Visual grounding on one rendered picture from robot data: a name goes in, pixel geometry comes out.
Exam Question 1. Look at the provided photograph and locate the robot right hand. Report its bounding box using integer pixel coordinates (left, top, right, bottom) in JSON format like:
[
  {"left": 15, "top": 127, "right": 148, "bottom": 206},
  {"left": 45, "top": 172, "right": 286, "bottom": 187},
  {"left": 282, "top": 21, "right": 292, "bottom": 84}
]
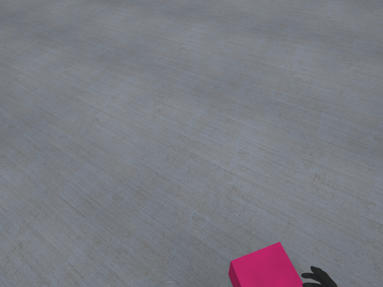
[{"left": 301, "top": 266, "right": 338, "bottom": 287}]

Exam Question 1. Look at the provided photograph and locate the carton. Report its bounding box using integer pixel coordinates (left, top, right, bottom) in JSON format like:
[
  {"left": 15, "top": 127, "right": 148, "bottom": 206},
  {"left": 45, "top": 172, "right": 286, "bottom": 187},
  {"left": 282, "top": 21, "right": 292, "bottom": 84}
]
[{"left": 229, "top": 242, "right": 303, "bottom": 287}]

